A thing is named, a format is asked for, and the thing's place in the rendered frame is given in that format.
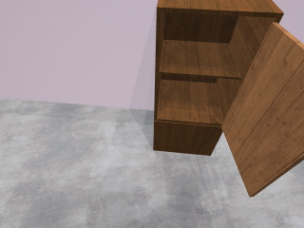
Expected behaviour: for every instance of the cupboard door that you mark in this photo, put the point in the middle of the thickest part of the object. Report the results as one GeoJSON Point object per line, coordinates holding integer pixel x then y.
{"type": "Point", "coordinates": [264, 126]}

